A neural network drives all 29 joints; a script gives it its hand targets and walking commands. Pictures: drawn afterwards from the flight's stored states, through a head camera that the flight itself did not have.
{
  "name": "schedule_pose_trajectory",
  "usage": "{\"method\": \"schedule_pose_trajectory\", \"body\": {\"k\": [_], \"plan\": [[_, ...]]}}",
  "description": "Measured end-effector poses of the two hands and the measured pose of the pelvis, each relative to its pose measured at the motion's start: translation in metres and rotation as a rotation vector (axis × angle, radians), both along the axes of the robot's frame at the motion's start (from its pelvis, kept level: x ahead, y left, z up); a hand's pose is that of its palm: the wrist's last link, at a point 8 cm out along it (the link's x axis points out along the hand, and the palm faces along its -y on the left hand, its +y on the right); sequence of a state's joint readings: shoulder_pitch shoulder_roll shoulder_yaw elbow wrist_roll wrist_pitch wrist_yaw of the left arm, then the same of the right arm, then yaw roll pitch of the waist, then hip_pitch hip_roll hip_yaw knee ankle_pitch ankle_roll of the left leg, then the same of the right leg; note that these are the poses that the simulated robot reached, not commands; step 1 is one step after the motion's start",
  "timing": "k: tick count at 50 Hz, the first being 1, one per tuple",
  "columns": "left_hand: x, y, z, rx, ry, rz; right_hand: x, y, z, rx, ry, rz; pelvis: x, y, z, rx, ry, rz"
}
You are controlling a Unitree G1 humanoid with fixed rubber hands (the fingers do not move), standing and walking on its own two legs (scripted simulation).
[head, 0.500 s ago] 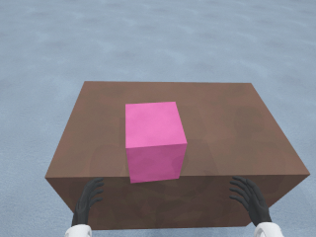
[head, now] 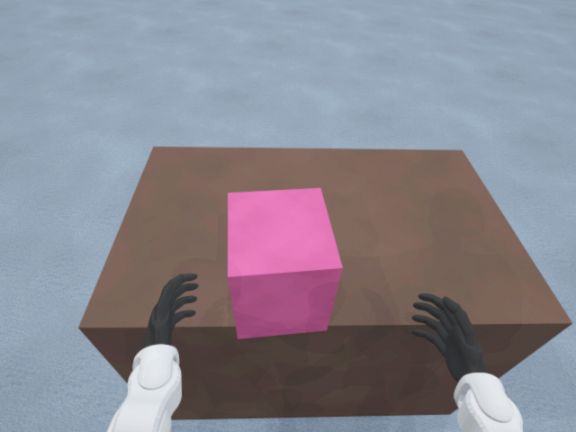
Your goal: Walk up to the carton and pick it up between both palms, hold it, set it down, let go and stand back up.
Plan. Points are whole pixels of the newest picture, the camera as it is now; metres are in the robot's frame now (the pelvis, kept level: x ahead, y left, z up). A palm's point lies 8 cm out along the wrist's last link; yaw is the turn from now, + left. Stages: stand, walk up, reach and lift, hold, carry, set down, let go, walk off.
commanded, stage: reach and lift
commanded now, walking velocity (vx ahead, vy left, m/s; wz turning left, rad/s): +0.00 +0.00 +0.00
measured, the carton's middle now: (278, 263) +0.41 +0.04 -0.04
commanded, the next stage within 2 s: none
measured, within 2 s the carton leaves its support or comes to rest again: neither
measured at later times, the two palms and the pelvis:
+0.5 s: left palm (159, 288) +0.29 +0.19 +0.07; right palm (435, 281) +0.31 -0.18 +0.07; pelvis -0.01 +0.00 +0.00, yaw +0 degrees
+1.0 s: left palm (161, 238) +0.36 +0.20 +0.09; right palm (400, 228) +0.40 -0.15 +0.09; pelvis +0.00 +0.00 +0.00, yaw +0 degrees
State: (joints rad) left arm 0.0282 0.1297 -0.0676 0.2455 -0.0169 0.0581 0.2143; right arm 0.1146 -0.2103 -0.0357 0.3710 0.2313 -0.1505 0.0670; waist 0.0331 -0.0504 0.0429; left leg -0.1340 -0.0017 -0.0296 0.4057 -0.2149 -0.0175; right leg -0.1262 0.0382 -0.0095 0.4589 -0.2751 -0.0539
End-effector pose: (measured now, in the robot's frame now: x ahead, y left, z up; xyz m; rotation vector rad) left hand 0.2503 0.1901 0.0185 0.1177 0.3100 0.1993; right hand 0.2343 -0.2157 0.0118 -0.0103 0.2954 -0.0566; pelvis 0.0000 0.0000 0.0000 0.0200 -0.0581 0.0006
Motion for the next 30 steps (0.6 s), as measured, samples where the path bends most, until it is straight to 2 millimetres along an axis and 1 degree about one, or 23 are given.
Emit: {"method": "schedule_pose_trajectory", "body": {"k": [5, 9, 12, 19, 22, 26, 30], "plan": [[0.006, -0.001, -0.001, -0.008, 0.034, -0.007, 0.025, 0.004, 0.013, 0.016, -0.044, -0.008, 0.006, -0.001, 0.001, 0.001, 0.013, 0.000], [0.009, 0.001, 0.009, -0.013, 0.014, -0.007, 0.042, 0.011, 0.020, 0.028, -0.063, -0.003, 0.009, 0.000, 0.001, 0.000, 0.020, 0.001], [0.012, 0.001, 0.017, -0.016, -0.003, -0.012, 0.051, 0.016, 0.025, 0.034, -0.070, 0.000, 0.008, 0.000, 0.002, 0.000, 0.024, 0.001], [0.020, 0.001, 0.028, -0.018, 0.005, -0.027, 0.065, 0.025, 0.041, 0.040, -0.088, 0.002, 0.003, 0.003, 0.003, -0.003, 0.023, 0.000], [0.028, 0.002, 0.039, -0.016, -0.015, -0.027, 0.071, 0.030, 0.050, 0.042, -0.103, 0.013, -0.001, 0.004, 0.003, -0.005, 0.018, 0.000], [0.041, 0.003, 0.061, -0.014, -0.060, -0.027, 0.083, 0.038, 0.064, 0.046, -0.118, 0.033, -0.006, 0.004, 0.003, -0.006, 0.011, 0.000], [0.057, 0.004, 0.080, -0.010, -0.077, -0.020, 0.097, 0.045, 0.067, 0.048, -0.073, 0.046, -0.011, 0.005, 0.003, -0.006, 0.007, 0.000]]}}
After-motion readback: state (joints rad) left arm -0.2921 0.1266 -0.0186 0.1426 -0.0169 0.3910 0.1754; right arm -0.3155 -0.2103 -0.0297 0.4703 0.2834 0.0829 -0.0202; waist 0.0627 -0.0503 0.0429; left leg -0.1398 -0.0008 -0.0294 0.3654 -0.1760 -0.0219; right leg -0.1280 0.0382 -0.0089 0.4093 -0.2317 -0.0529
